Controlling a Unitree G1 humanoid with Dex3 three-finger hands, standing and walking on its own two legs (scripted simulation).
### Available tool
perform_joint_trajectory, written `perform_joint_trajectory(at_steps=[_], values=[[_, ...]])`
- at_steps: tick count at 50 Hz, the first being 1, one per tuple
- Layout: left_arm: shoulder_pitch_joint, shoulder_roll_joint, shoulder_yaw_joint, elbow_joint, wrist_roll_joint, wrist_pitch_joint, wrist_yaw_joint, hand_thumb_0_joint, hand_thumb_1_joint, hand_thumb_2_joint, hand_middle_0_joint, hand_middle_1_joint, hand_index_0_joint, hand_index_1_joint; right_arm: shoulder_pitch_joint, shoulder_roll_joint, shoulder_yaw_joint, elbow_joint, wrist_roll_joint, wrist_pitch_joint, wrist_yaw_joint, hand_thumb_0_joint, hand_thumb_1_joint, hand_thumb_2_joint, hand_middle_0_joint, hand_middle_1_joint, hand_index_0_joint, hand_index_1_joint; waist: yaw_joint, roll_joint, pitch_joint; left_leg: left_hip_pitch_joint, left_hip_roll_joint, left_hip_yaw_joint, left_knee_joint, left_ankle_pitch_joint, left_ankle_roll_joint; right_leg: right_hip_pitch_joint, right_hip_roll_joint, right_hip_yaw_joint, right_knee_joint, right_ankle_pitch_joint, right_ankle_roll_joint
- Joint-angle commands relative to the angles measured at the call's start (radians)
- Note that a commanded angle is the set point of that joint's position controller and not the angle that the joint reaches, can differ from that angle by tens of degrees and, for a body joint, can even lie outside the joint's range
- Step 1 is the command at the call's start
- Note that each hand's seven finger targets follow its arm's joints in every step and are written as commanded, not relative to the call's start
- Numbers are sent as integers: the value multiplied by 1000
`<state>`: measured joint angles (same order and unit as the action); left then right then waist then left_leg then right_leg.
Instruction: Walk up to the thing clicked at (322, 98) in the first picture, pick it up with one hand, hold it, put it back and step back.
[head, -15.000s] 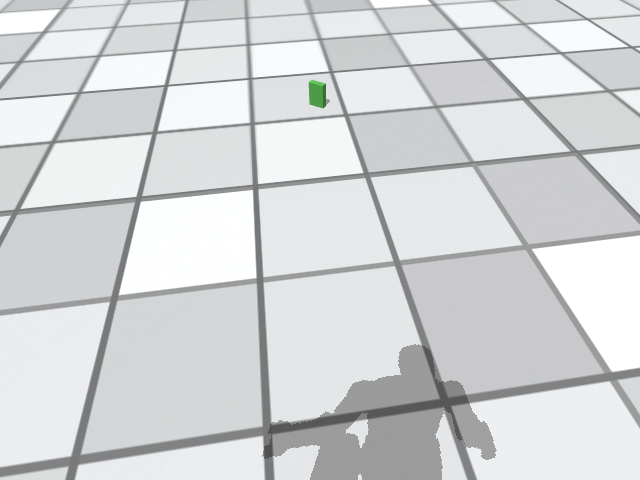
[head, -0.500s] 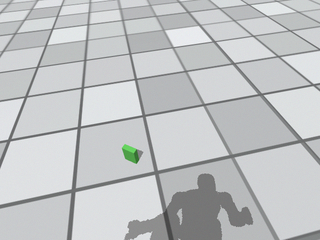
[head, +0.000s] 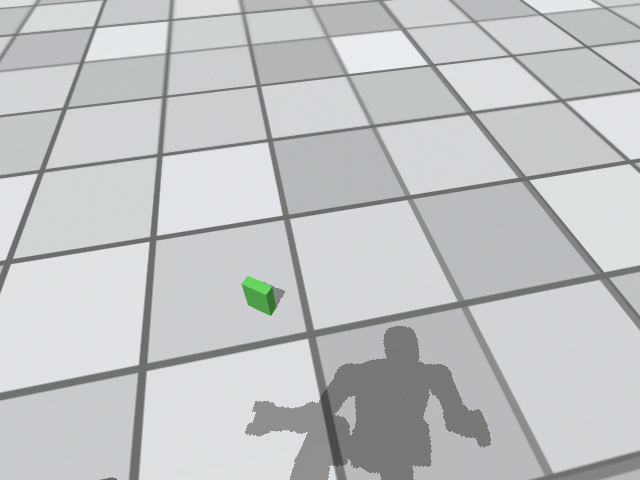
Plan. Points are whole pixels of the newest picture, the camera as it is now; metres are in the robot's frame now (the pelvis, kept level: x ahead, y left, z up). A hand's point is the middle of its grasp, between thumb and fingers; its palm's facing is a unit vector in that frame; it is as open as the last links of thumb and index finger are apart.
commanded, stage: walk up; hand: left
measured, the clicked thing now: (259, 296) +0.78 +0.24 -0.69
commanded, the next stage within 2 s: stand in 0.62 s
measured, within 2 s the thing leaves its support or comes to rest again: neither
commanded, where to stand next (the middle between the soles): +0.38 +0.01 m, yaw -1 degrees
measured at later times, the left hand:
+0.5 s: hand out of the picture +0.13 +0.28 -0.14, palm faces +0.04 -0.94 -0.33, open 7.4 cm
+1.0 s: hand out of the picture +0.05 +0.27 -0.14, palm faces -0.01 -0.94 -0.34, open 7.4 cm
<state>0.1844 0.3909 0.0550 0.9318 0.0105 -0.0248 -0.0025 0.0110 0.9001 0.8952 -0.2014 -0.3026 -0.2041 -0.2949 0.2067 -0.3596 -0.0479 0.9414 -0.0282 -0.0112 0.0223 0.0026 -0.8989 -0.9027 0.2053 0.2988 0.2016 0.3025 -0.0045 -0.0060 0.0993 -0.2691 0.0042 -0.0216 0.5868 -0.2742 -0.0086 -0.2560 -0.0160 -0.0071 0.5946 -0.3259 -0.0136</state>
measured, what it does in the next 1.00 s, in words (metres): stands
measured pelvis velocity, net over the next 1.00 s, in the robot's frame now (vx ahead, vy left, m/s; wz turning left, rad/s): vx -0.01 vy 0.02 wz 0.01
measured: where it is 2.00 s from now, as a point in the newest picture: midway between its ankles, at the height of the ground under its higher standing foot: outside the picture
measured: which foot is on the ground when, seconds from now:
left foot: down 0.00-1.00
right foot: down 0.00-1.00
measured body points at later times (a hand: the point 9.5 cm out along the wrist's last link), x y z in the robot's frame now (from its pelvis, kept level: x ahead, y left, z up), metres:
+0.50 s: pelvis +0.02 +0.02 +0.01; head +0.03 +0.03 +0.46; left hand +0.13 +0.33 -0.11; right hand +0.12 -0.27 -0.11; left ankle +0.02 +0.14 -0.73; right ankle +0.02 -0.12 -0.73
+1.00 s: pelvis -0.01 +0.02 +0.02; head -0.01 +0.01 +0.47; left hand +0.05 +0.32 -0.11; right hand +0.08 -0.28 -0.11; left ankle +0.02 +0.14 -0.73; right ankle +0.02 -0.12 -0.73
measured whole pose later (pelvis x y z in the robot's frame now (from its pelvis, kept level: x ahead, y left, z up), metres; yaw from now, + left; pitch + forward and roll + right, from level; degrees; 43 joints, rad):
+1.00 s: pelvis -0.01 +0.02 +0.02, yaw +1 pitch -4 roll +0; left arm 0.13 0.35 0.00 1.15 0.02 -0.01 -0.01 0.01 0.90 0.90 -0.20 -0.30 -0.20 -0.29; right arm 0.09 -0.35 -0.02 1.13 -0.02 -0.01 0.02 0.00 -0.90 -0.90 0.20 0.30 0.20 0.30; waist 0.01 0.01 0.06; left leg -0.12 -0.01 -0.03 0.33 -0.14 -0.01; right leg -0.12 -0.04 -0.01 0.34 -0.15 0.03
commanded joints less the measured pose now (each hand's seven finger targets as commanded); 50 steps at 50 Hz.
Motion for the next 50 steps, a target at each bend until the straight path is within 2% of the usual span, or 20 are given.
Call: perform_joint_trajectory(at_steps=[1, 2, 3, 4, 5, 6, 7, 8, 9, 10, 11, 12, 15, 19, 27, 30, 32, 37, 43, 50], values=[[66, 245, 67, -18, 28, -38, 34, 0, 900, 900, -200, -300, -200, -300, -77, -131, -16, -96, 43, -9, -27, 0, -900, -900, 200, 300, 200, 300, 47, -79, -145, -156, 11, -79, 118, 59, 23, 227, -188, 315, -287, 198, -68], [-26, 291, 69, -40, 23, -35, 30, 0, 900, 900, -200, -300, -200, -300, -46, -150, -25, -68, 36, 1, -35, 0, -900, -900, 200, 300, 200, 300, 30, -109, -128, -107, -18, -65, 173, -230, 15, 85, -322, 413, -320, 50, -173], [-107, 291, 66, -66, 24, -35, 23, 0, 900, 900, -200, -300, -200, -300, -5, -185, -38, -36, 28, 4, -38, 0, -900, -900, 200, 300, 200, 300, 0, -109, -87, -38, 19, -59, 222, -281, 3, -13, -354, 427, -290, 42, -225], [-131, 252, 57, -71, 19, -34, 21, 0, 900, 900, -200, -300, -200, -300, 14, -192, -38, -14, 24, 1, -36, 0, -900, -900, 200, 300, 200, 300, -15, -94, -56, -15, 27, -62, 175, -259, 6, -38, -316, 360, -263, 92, -208], [-132, 223, 47, -71, 13, -35, 21, 0, 900, 900, -200, -300, -200, -300, -3, -188, -33, -7, 26, -4, -33, 0, -900, -900, 200, 300, 200, 300, -19, -103, -54, -8, 22, -56, 92, -210, 16, -16, -263, 272, -240, 183, -170], [-138, 209, 43, -62, 10, -35, 23, 0, 900, 900, -200, -300, -200, -300, 3, -176, -29, 3, 27, -13, -34, 0, -900, -900, 200, 300, 200, 300, -28, -112, -69, 6, 32, -57, -14, -56, 22, 24, -220, 208, -210, 263, -123], [-135, 197, 41, -50, 7, -34, 22, 0, 900, 900, -200, -300, -200, -300, 1, -177, -29, 14, 26, -22, -33, 0, -900, -900, 200, 300, 200, 300, -23, -100, -103, 57, 49, -68, -84, 155, 27, 49, -177, 147, -161, 361, -82], [-130, 188, 39, -41, -1, -31, 20, 0, 900, 900, -200, -300, -200, -300, -6, -185, -30, 18, 20, -26, -33, 0, -900, -900, 200, 300, 200, 300, -12, -85, -127, 102, 65, -95, -114, 294, 37, 53, -138, 111, -111, 415, -48], [-111, 186, 38, -35, -8, -27, 19, 0, 900, 900, -200, -300, -200, -300, -14, -195, -30, 16, 15, -29, -36, 0, -900, -900, 200, 300, 200, 300, 2, -72, -157, 129, 87, -105, -113, 402, 55, 79, -109, 83, -73, 459, -28], [-92, 181, 37, -32, -12, -21, 17, 0, 900, 900, -200, -300, -200, -300, -20, -198, -28, 18, 10, -32, -40, 0, -900, -900, 200, 300, 200, 300, 13, -76, -181, 143, 120, -123, -115, 435, 69, 80, -97, 83, -79, 409, -20], [-78, 184, 40, -24, -16, -18, 17, 0, 900, 900, -200, -300, -200, -300, -68, -225, -29, 12, 18, -32, -36, 0, -900, -900, 200, 300, 200, 300, 35, -47, -167, 101, 121, -132, -86, 412, 81, 96, -74, 66, -116, 310, -13], [-104, 187, 40, -4, -9, -17, 19, 0, 900, 900, -200, -300, -200, -300, -98, -220, -31, 15, 20, -29, -34, 0, -900, -900, 200, 300, 200, 300, 28, -37, -130, 48, 113, -128, -87, 378, 68, 127, -80, 57, -140, 298, -14], [-131, 183, 37, 7, -12, -16, 19, 0, 900, 900, -200, -300, -200, -300, -89, -206, -17, 42, 19, -29, -39, 0, -900, -900, 200, 300, 200, 300, 18, 7, -167, 73, 102, -96, -130, 373, 54, 169, -102, 76, -120, 351, -30], [-145, 168, 27, 37, -13, -10, 17, 0, 900, 900, -200, -300, -200, -300, -147, -207, -16, 58, 16, -30, -37, 0, -900, -900, 200, 300, 200, 300, 29, 66, -156, 58, 123, -131, -194, 310, 60, 181, -85, 54, -152, 270, -19], [-167, 166, 21, 77, -8, -6, 10, 0, 900, 900, -200, -300, -200, -300, -172, -193, -14, 84, 14, -29, -36, 0, -900, -900, 200, 300, 200, 300, 24, 46, -169, 101, 113, -116, -231, 325, 43, 205, -93, 46, -202, 279, -8], [-168, 164, 19, 90, -4, -4, 7, 0, 900, 900, -200, -300, -200, -300, -199, -189, -14, 87, 11, -25, -34, 0, -900, -900, 200, 300, 200, 300, 27, 37, -126, 73, 112, -124, -263, 214, 43, 182, -90, 49, -236, 215, -1], [-158, 150, 1, 112, -3, -7, 6, 0, 900, 900, -200, -300, -200, -300, -192, -201, -13, 88, 18, -32, -32, 0, -900, -900, 200, 300, 200, 300, 11, 31, -146, 162, 123, -118, -270, 317, 36, 172, -104, 66, -263, 286, 1], [-155, 170, -4, 128, -2, -13, 8, 0, 900, 900, -200, -300, -200, -300, -191, -199, -10, 102, 20, -30, -26, 0, -900, -900, 200, 300, 200, 300, 8, 17, -133, 182, 118, -108, -292, 291, 28, 163, -108, 73, -294, 270, 5], [-126, 171, -14, 152, 2, -13, 5, 0, 900, 900, -200, -300, -200, -300, -186, -194, -7, 114, 20, -21, -20, 0, -900, -900, 200, 300, 200, 300, 9, -9, -76, 130, 107, -113, -341, 70, 27, 126, -106, 81, -333, 120, 6], [-107, 180, -17, 153, 4, -13, 5, 0, 900, 900, -200, -300, -200, -300, -165, -197, -6, 126, 17, -19, -16, 0, -900, -900, 200, 300, 200, 300, 7, -1, -69, 114, 105, -118, -350, 6, 25, 92, -106, 91, -340, 51, 0]])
